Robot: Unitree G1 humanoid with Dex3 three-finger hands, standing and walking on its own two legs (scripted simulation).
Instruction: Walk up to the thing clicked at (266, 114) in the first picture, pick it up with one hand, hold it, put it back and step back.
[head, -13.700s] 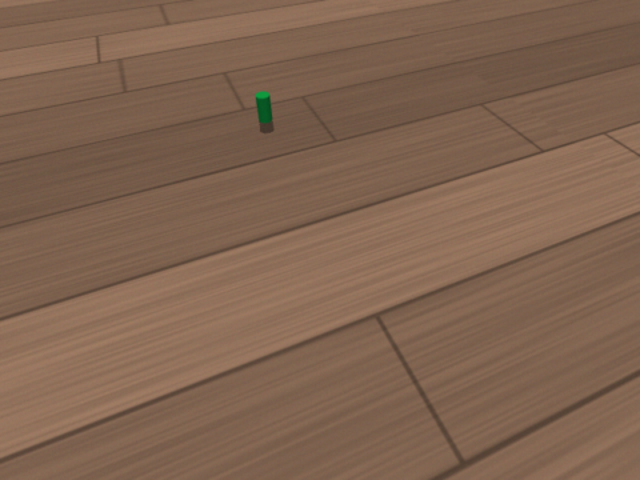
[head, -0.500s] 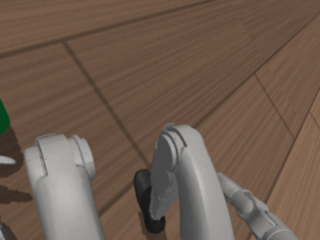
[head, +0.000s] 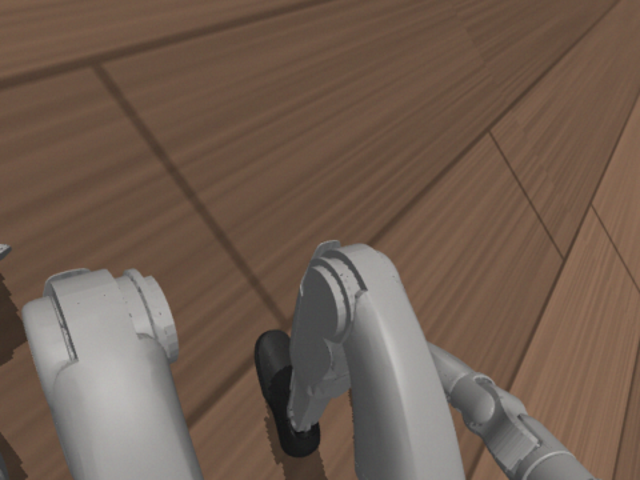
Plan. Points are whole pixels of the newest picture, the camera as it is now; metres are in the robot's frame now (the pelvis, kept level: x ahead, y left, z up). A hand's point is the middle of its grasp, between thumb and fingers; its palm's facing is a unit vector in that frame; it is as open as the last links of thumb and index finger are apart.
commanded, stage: close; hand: left
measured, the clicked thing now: out of the picture +0.40 +0.33 -0.20
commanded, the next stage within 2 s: settle in 0.34 s
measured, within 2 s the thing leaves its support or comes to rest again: leaves its support in 0.84 s
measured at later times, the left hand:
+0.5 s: hand out of the picture +0.39 +0.33 -0.17, palm faces +0.48 -0.88 -0.01, open 10.6 cm
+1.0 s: hand out of the picture +0.37 +0.34 -0.13, palm faces +0.45 -0.89 -0.03, open 10.8 cm
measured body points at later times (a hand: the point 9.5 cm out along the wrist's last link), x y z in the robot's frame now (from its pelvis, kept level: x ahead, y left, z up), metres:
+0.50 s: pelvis +0.00 +0.00 +0.00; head +0.22 +0.20 +0.34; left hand +0.36 +0.37 -0.17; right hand +0.20 -0.23 -0.03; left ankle +0.08 +0.13 -0.24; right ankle +0.14 -0.13 -0.24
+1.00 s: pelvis +0.01 +0.00 +0.02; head +0.21 +0.20 +0.37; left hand +0.34 +0.38 -0.13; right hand +0.22 -0.23 -0.02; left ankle +0.08 +0.13 -0.24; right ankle +0.14 -0.13 -0.24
